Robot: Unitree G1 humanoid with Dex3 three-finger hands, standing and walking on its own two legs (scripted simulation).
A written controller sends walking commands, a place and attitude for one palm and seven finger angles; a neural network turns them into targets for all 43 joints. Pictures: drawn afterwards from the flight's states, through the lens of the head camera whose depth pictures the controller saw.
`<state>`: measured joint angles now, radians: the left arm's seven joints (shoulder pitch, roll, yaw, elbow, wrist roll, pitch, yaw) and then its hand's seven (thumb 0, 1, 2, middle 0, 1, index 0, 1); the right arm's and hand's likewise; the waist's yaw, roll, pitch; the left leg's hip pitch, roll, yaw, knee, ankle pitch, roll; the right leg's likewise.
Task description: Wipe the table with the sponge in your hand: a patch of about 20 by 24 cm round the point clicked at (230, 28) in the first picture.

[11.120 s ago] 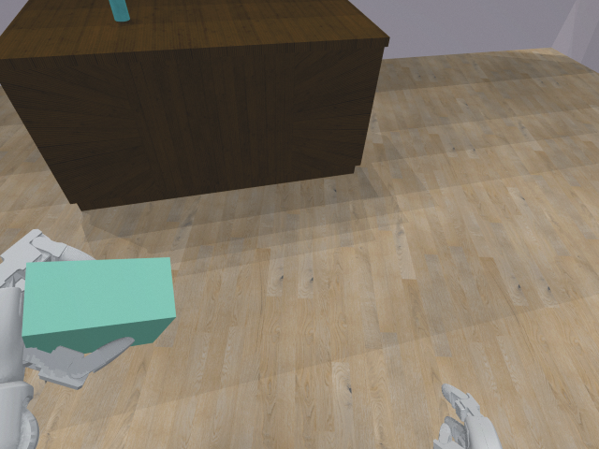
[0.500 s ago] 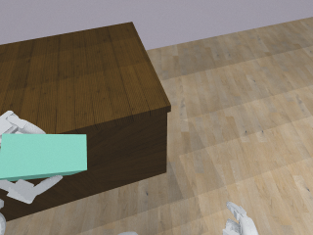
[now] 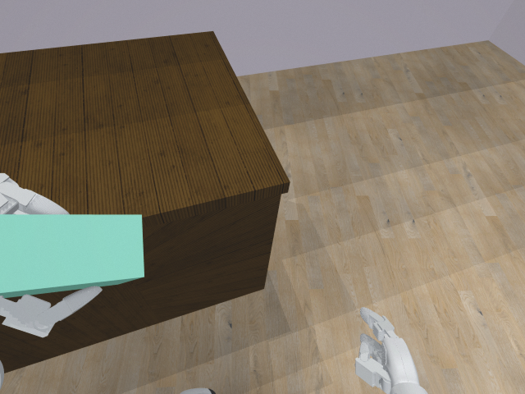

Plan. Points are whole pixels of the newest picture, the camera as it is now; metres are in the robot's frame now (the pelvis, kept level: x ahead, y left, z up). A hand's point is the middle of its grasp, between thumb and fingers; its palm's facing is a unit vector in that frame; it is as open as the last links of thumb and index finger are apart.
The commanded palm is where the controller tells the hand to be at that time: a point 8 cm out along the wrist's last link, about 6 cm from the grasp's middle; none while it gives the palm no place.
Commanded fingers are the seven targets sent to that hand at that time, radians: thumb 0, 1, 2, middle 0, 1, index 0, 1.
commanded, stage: come to a stop and stand still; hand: left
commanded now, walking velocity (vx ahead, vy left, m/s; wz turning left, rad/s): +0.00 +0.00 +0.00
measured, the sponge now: (88, 255) +0.23 +0.21 +0.16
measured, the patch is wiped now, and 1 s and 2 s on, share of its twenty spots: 0.00 0.00 0.00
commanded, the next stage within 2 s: look again from close up in 0.72 s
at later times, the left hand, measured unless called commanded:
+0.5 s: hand (64, 331) +0.16 +0.20 +0.16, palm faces +0.39 -0.83 -0.39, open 10.4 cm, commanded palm +0.10 +0.24 +0.18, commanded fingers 0.00 0.10 1.30 -1.20 -1.60 -1.20 -1.60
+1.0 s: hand (11, 318) +0.16 +0.24 +0.17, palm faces +0.45 -0.82 -0.36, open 10.4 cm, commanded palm +0.08 +0.25 +0.18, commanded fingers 0.00 0.10 1.30 -1.20 -1.60 -1.20 -1.60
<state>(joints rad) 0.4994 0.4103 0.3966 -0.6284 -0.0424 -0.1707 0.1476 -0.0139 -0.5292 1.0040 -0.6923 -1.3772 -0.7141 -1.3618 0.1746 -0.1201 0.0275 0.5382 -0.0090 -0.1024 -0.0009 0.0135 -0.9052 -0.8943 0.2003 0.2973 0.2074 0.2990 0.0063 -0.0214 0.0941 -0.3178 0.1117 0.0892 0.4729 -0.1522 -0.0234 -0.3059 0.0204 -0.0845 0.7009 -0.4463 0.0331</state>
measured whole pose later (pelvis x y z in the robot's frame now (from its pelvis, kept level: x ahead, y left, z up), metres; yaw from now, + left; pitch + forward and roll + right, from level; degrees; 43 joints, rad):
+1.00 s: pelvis -0.09 -0.03 +0.00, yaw -2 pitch -2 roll -1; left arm 0.26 0.40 0.41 -0.30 -0.05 -0.24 0.12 -0.01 -0.53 1.00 -0.69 -1.38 -0.72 -1.36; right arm 0.26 -0.21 0.02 0.59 0.01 -0.14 -0.02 0.02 -0.91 -0.89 0.20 0.30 0.21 0.30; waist 0.03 -0.02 0.08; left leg -0.21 0.01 0.05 0.46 -0.22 0.02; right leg -0.27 0.05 -0.09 0.40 -0.16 -0.02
